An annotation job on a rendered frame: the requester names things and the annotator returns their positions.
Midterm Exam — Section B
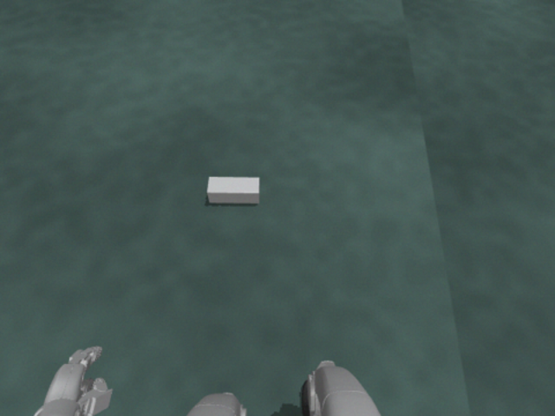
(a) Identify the carton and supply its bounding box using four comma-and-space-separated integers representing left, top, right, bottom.
207, 177, 259, 204

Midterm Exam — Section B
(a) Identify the left robot arm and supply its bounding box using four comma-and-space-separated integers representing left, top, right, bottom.
34, 399, 81, 416

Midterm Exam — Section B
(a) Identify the left robot hand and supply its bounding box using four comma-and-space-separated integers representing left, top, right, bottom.
44, 346, 113, 416

